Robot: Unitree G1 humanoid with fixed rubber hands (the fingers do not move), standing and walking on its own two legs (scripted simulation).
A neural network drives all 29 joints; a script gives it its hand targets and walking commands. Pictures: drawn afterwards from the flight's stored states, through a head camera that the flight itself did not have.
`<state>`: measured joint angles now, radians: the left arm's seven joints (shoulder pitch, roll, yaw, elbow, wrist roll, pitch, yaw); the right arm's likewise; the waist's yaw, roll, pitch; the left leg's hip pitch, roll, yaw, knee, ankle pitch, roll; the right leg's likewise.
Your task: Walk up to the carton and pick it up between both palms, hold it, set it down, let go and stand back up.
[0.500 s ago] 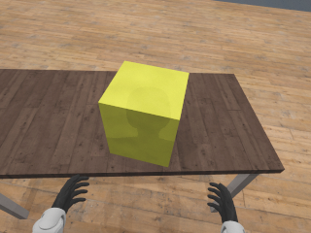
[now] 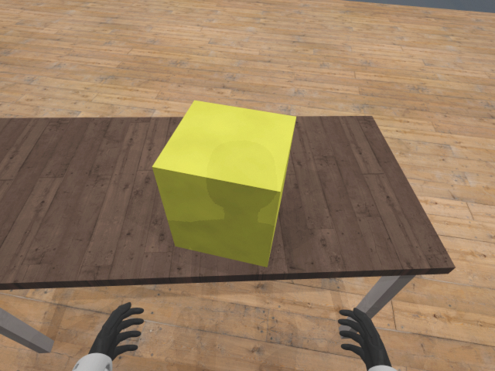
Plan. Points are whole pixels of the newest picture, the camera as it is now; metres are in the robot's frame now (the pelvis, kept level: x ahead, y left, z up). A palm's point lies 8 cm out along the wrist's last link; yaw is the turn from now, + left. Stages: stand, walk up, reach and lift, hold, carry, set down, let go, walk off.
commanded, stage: let go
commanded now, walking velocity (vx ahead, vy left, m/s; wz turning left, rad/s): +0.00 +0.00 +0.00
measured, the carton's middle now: (231, 185) +0.46 +0.05 +0.00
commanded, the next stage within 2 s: stand in 0.48 s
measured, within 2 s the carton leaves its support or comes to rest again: neither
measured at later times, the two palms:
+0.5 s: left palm (114, 349) +0.16 +0.22 -0.07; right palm (389, 366) +0.16 -0.23 -0.08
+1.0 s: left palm out of the picture +0.03 +0.25 -0.12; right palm out of the picture +0.08 -0.24 -0.14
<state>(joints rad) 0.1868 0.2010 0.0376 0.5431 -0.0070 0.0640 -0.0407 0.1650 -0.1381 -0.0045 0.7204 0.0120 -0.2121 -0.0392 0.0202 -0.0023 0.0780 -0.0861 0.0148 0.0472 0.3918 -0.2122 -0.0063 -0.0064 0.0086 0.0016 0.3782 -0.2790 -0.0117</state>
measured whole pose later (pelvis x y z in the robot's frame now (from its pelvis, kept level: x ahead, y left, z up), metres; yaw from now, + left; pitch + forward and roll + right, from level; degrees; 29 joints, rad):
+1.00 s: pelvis -0.01 +0.00 -0.01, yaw +6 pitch +0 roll +0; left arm 0.33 0.18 0.06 0.74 0.03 0.01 0.03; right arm 0.27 -0.20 -0.07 0.87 -0.04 0.00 0.02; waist 0.01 0.03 0.00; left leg -0.29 -0.02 -0.06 0.53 -0.24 0.00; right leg -0.16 -0.02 -0.10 0.50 -0.34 -0.02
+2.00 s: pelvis -0.02 -0.02 -0.01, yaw +8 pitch -3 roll -1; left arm 0.34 0.11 0.07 1.06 0.02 0.00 0.05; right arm 0.27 -0.12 -0.04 1.08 -0.03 0.01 -0.04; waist 0.01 0.02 0.05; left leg -0.25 0.00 -0.09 0.50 -0.21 -0.03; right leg -0.11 0.01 -0.14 0.46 -0.32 -0.05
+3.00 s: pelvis +0.00 -0.03 -0.01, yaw +8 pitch -2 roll +0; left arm 0.34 0.09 0.05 1.12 0.02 -0.01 0.06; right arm 0.26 -0.11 -0.02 1.14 -0.02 0.02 -0.06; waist 0.01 0.02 0.06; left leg -0.23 0.01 -0.10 0.51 -0.24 -0.05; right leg -0.08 0.03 -0.15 0.45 -0.34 -0.06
